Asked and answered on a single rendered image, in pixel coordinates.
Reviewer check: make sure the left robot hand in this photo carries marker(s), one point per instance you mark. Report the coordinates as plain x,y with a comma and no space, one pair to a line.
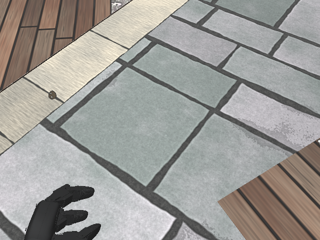
49,216

